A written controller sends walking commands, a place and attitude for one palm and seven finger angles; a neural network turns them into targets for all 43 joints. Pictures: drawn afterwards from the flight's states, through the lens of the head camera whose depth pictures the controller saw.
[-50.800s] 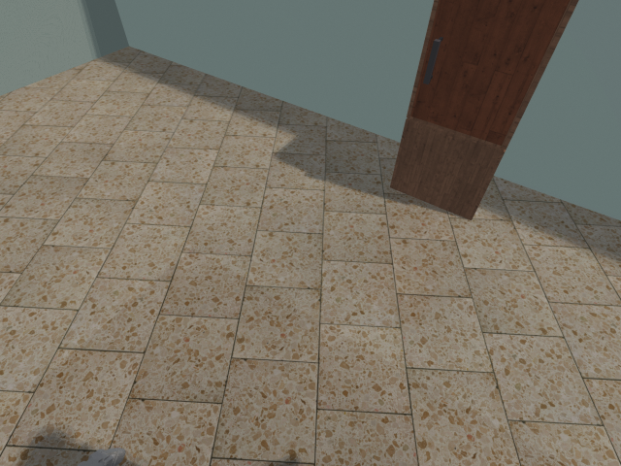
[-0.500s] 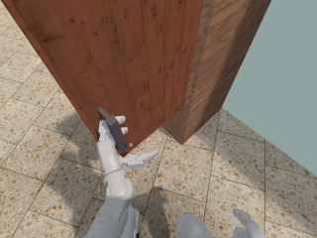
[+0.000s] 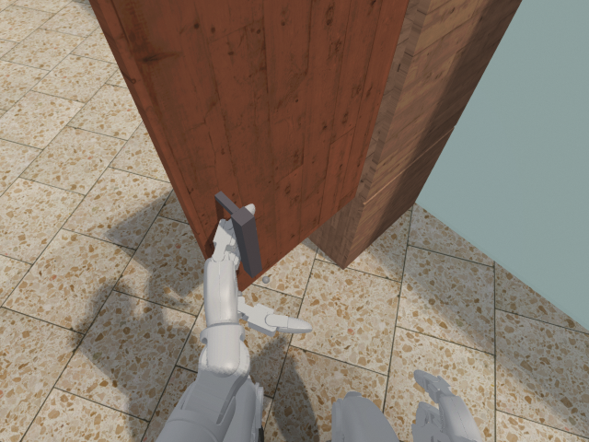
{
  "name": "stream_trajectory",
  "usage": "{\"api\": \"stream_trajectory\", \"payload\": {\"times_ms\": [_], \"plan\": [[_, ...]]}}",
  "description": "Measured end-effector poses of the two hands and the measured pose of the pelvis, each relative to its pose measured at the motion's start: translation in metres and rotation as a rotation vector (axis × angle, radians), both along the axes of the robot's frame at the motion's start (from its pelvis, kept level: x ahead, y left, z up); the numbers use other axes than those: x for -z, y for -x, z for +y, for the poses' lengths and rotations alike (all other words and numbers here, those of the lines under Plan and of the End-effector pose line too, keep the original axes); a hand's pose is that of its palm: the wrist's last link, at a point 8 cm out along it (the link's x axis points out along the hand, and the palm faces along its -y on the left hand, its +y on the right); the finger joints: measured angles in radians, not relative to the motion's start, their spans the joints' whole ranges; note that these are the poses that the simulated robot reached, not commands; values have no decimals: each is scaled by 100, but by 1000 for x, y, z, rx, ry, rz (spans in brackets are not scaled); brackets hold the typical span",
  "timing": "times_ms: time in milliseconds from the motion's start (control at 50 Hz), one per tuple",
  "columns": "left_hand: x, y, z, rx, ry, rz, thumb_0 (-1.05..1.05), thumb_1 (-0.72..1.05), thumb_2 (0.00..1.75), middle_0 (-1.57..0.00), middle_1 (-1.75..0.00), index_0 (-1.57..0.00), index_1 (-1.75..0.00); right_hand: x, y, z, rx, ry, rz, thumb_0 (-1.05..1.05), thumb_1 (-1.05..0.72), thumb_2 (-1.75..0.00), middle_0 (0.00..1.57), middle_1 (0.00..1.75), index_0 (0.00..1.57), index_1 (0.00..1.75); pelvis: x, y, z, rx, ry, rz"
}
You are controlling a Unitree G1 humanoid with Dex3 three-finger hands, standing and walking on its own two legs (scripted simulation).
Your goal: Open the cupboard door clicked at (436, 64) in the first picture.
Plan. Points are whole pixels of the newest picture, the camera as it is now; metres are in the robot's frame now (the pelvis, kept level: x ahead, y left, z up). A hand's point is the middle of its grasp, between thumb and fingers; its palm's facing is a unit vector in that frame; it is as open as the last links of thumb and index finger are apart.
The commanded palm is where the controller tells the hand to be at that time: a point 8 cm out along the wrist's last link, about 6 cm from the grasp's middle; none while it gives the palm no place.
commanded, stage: slide the hand sideways off the handle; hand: left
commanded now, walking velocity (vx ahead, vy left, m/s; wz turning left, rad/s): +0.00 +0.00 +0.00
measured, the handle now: (239, 237) +0.38 +0.10 +0.03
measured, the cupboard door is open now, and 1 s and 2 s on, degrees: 90 92 92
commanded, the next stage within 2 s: draw the hand back to the body in 1.10 s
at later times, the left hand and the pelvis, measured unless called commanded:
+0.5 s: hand (245, 316) +0.28 +0.08 +0.01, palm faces -0.04 -1.00 -0.01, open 16.3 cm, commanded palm +0.25 +0.13 +0.02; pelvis -0.01 +0.01 -0.01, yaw -1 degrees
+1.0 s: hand (203, 347) +0.24 +0.12 +0.02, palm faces +0.02 -1.00 -0.02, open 16.3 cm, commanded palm +0.21 +0.18 +0.02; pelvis +0.01 -0.01 -0.01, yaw +0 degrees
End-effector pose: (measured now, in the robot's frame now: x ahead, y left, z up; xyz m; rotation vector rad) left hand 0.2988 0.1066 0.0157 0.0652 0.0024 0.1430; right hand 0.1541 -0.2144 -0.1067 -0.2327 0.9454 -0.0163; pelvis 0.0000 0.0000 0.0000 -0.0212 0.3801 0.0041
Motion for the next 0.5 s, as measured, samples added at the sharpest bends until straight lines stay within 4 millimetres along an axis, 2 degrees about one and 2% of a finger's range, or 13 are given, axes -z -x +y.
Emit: {"api": "stream_trajectory", "payload": {"times_ms": [60,100,220,320,440,500], "plan": [[-1,5,7,211,-41,-21,-1,-49,30,-26,-43,-21,-45,0,5,-3,23,5,0,1,-90,-90,20,30,20,30,3,1,4,-2,7,-8],[-4,9,9,277,-3,-18,-1,-49,30,-23,-40,-19,-41,0,8,-4,43,7,-2,1,-90,-90,20,30,20,30,2,3,8,-1,13,-21],[-6,18,7,208,150,26,-1,-50,30,-18,-33,-17,-34,-8,12,-4,57,12,-5,1,-90,-90,20,30,20,30,-2,5,16,11,10,-33],[-4,25,5,209,95,-19,-1,-50,30,-16,-31,-16,-32,-9,8,-2,40,14,-22,1,-90,-90,20,30,20,30,5,7,16,15,6,-19],[5,36,20,185,58,4,-1,-50,30,-16,-30,-16,-30,-3,0,4,22,0,-28,1,-90,-90,20,30,20,30,11,10,14,11,9,-25],[4,41,27,185,54,16,-1,-50,30,-16,-30,-16,-31,-2,-5,7,18,-10,-36,1,-90,-90,20,30,20,30,10,10,13,10,9,-25]]}}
